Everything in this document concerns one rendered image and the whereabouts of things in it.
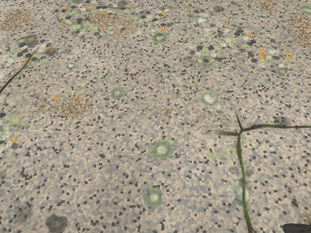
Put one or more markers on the right robot hand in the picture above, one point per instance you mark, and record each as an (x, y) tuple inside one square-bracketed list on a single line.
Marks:
[(296, 228)]

